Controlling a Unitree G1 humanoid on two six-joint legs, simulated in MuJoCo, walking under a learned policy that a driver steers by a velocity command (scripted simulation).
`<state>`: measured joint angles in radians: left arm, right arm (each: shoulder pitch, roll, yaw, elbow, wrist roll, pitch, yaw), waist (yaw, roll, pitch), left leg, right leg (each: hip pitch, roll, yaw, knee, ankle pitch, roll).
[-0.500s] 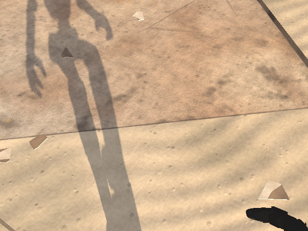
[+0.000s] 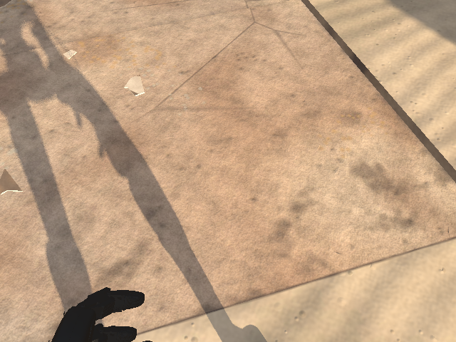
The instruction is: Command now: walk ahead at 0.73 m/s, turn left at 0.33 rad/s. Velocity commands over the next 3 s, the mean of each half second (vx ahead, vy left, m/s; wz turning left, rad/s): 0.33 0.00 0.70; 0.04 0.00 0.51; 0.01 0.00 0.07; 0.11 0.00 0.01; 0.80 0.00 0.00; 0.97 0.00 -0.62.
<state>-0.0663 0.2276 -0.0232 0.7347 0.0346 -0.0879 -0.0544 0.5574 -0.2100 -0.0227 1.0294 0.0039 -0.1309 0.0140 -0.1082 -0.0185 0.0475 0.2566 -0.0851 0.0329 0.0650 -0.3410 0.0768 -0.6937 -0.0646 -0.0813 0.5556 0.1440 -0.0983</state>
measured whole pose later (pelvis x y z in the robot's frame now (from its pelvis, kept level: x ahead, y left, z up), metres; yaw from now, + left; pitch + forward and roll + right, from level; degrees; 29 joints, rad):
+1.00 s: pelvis +0.38 +0.02 +0.00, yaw +37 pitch +2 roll +0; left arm 0.17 0.28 0.06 0.81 0.01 -0.01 0.01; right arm 0.14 -0.25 -0.04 0.58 -0.01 0.04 -0.02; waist 0.02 0.00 0.00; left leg -0.39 -0.13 -0.14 0.57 -0.19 0.04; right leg -0.30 -0.02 0.03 0.57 -0.29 0.02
